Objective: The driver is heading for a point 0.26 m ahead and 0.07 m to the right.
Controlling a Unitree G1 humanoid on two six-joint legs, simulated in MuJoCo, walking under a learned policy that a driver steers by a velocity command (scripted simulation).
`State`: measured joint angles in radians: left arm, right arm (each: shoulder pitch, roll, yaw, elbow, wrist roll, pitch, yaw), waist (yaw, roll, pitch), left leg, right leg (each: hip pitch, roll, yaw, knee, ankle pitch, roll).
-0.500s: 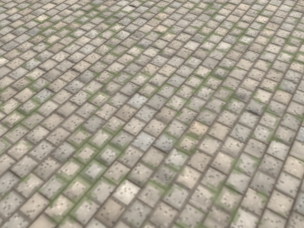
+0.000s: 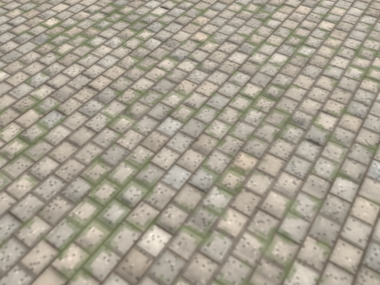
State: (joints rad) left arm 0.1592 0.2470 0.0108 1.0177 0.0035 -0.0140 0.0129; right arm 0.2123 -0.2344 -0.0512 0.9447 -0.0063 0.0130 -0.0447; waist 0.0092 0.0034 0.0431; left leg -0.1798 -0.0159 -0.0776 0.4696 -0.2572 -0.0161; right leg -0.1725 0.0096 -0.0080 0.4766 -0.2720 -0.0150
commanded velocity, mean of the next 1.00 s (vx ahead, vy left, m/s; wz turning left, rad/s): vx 0.02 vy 0.00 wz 0.00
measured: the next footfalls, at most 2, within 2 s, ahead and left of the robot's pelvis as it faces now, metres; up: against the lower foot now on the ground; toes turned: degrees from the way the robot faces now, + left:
left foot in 1.16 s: +0.10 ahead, +0.14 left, +0.00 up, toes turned +2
right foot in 1.46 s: +0.15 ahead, -0.09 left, +0.00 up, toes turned -1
